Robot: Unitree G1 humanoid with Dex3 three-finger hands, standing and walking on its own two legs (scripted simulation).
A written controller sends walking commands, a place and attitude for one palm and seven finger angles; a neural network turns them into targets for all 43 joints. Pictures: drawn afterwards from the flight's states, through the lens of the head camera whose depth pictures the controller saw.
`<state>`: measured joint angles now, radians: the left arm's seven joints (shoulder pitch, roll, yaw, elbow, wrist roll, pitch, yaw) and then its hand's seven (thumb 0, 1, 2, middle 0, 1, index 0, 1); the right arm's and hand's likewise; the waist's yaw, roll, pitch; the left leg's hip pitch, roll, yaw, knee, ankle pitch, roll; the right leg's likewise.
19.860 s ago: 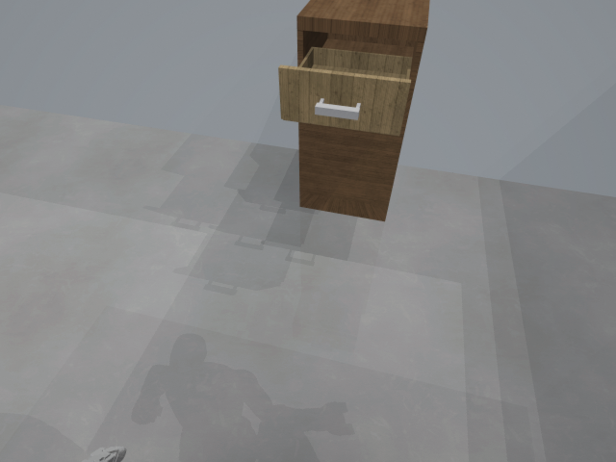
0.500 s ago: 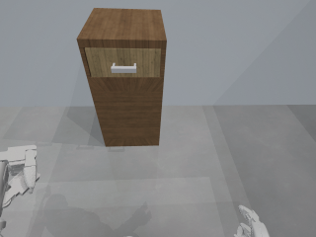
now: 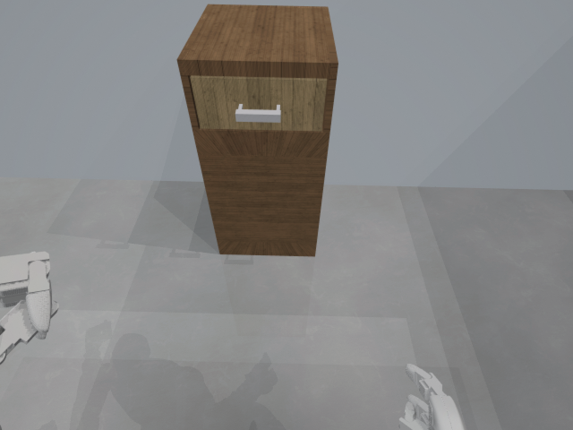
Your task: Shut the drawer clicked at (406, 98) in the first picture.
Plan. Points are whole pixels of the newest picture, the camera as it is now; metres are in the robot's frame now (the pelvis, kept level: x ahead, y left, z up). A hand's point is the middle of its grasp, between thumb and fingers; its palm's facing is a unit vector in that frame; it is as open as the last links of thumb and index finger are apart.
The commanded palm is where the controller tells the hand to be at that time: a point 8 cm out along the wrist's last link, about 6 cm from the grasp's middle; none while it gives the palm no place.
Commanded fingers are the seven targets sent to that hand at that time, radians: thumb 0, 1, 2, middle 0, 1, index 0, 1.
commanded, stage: let the arm hang, fingers relaxed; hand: left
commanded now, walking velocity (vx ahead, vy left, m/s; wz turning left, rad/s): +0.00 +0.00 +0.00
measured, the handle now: (259, 111) +0.91 +0.13 -0.04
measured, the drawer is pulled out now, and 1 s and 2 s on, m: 0.00 0.00 0.00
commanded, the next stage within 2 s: look to check the result in 1.10 s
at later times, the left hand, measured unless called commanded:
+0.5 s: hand out of the picture -0.01 +0.20 -0.16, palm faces +0.08 -0.97 -0.24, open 4.5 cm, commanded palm none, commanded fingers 0.00 0.90 0.90 -0.36 -0.47 -0.36 -0.47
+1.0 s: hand out of the picture -0.01 +0.19 -0.16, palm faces +0.09 -0.98 -0.18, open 7.3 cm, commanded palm none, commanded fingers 0.00 0.90 0.90 -0.20 -0.30 -0.20 -0.30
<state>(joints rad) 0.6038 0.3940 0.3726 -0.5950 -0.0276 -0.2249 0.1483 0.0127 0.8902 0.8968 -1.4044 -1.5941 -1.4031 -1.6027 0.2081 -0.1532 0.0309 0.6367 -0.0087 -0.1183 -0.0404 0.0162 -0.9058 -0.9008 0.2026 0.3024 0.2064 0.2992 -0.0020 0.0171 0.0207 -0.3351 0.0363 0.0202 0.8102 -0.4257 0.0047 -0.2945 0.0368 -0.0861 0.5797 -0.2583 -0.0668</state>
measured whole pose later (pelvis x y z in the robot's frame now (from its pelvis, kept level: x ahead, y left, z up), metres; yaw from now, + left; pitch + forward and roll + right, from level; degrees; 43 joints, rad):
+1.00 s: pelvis +0.00 +0.03 +0.02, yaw +3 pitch -2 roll +0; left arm 0.28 0.12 0.02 1.14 0.01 0.00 0.04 0.01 0.92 0.90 -0.20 -0.30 -0.20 -0.31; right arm 0.32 -0.09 -0.01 1.12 -0.02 0.00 -0.04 0.01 -0.92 -0.90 0.20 0.30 0.20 0.30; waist -0.01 0.01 0.03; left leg -0.18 -0.01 0.06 0.43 -0.21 0.03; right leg -0.21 0.01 -0.03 0.41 -0.18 -0.02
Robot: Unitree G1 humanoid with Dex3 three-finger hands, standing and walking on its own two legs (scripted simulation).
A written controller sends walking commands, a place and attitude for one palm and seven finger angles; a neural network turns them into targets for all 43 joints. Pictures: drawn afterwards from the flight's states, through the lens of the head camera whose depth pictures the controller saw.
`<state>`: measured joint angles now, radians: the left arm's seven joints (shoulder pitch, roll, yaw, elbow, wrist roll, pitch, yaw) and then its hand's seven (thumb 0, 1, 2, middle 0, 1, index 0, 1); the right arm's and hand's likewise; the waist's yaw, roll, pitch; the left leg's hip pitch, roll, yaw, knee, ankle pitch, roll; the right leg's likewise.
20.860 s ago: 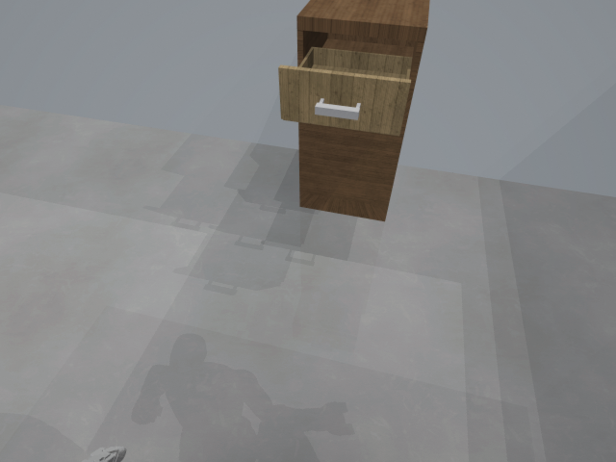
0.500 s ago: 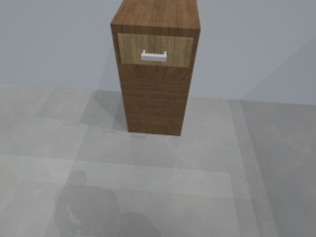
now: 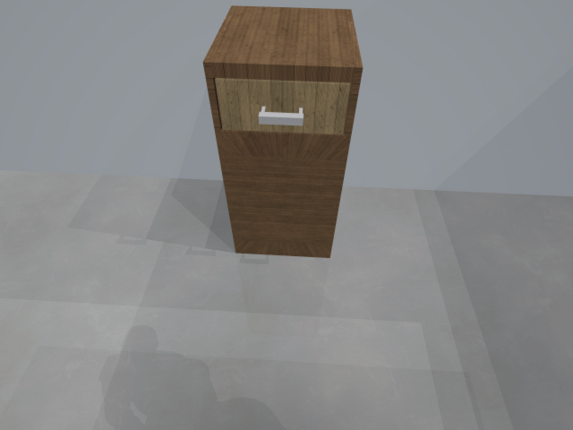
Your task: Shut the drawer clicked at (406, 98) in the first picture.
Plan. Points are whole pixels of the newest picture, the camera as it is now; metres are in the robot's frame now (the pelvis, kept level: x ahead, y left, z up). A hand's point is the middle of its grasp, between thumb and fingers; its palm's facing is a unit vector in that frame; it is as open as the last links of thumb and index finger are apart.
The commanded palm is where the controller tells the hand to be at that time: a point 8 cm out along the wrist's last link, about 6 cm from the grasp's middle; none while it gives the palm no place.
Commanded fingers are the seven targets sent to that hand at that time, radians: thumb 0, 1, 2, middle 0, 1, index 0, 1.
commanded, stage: let the arm hang, fingers relaxed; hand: left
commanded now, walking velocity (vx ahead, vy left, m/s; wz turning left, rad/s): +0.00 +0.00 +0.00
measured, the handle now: (281, 114) +0.91 +0.06 -0.05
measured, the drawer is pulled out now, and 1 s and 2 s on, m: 0.00 0.00 0.00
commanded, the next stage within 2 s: look to check the result in 0.10 s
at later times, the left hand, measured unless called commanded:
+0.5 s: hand out of the picture +0.02 +0.17 -0.18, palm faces +0.03 -0.98 -0.20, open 7.4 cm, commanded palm none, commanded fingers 0.00 0.90 0.90 -0.20 -0.30 -0.20 -0.30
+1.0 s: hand out of the picture +0.08 +0.20 -0.17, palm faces +0.01 -0.97 -0.25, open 7.4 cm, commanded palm none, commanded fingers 0.00 0.90 0.90 -0.20 -0.30 -0.20 -0.30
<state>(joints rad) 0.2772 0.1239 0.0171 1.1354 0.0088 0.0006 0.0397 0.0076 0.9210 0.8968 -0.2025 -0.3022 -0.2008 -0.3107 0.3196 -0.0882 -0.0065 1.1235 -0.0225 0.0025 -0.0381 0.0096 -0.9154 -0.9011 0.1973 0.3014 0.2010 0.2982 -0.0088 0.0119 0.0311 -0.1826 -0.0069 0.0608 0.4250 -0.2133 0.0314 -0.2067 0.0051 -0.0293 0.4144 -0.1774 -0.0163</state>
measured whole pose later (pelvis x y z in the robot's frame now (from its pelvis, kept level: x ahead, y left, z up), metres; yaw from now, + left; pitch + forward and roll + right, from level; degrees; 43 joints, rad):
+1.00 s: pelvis +0.03 +0.00 +0.00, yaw +0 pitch -1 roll +0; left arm 0.16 0.22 0.02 1.14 0.01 -0.02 0.02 0.00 0.91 0.90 -0.20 -0.29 -0.20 -0.30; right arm 0.19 -0.22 -0.02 1.14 -0.02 -0.01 -0.03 0.01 -0.91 -0.90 0.20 0.30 0.20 0.30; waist -0.02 0.01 0.05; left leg -0.12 0.00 0.06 0.36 -0.22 0.02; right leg -0.15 0.01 -0.03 0.36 -0.19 -0.02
